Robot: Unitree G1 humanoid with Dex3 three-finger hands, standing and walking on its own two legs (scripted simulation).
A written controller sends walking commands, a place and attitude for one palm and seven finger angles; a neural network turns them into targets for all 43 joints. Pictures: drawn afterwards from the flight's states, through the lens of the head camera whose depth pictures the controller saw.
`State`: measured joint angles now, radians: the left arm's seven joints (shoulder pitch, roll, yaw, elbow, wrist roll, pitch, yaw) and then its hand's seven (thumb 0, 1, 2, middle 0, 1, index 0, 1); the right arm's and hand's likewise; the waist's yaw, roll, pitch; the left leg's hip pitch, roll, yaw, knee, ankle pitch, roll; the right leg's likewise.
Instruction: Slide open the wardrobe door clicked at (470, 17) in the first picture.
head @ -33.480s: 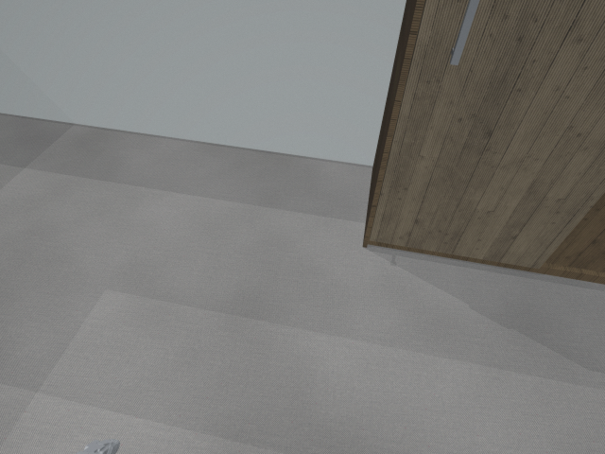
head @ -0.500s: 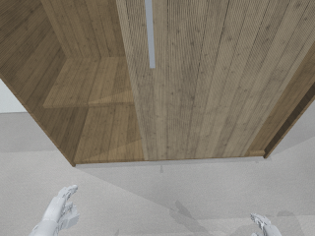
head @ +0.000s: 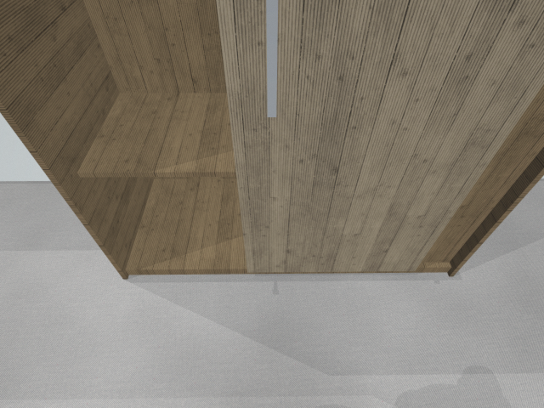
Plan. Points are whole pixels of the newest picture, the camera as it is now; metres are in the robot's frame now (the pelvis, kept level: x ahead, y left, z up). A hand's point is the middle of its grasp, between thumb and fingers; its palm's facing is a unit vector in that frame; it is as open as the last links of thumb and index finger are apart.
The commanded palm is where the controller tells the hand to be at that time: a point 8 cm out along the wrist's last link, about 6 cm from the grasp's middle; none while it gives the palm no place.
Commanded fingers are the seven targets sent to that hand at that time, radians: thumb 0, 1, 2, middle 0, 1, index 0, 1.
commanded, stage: let the arm hang, fingers relaxed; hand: left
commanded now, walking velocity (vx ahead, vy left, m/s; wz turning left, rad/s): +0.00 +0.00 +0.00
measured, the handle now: (271, 25) +0.68 +0.04 +0.23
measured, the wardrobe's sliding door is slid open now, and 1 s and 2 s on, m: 0.50 0.50 0.50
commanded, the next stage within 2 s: look to check the result in 0.40 s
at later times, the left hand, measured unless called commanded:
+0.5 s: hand out of the picture +0.02 +0.18 -0.17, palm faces +0.00 -0.98 -0.19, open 7.4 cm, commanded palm none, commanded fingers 0.00 0.90 0.90 -0.20 -0.30 -0.20 -0.30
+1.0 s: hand out of the picture +0.04 +0.19 -0.17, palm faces +0.00 -0.98 -0.21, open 7.4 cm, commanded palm none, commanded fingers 0.00 0.90 0.90 -0.20 -0.30 -0.20 -0.30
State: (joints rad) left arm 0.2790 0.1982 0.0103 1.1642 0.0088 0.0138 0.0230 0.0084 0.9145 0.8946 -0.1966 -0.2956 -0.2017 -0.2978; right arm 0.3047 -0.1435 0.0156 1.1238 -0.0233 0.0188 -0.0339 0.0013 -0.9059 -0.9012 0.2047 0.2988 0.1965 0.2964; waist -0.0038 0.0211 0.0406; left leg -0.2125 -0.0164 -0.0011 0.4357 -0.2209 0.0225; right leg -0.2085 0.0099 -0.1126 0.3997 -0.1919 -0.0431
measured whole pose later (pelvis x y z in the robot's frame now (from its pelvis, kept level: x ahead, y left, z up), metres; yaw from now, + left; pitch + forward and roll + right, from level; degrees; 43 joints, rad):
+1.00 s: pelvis +0.02 +0.00 +0.00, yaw -1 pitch -1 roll +0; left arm 0.21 0.18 0.00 1.15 0.01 -0.01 0.02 0.01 0.90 0.89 -0.20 -0.30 -0.20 -0.30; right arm 0.22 -0.18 0.01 1.14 -0.02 0.00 -0.04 0.00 -0.91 -0.90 0.20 0.30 0.20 0.30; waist -0.01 0.01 0.05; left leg -0.14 -0.02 0.01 0.37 -0.23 0.03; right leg -0.15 0.00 -0.10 0.37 -0.21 -0.03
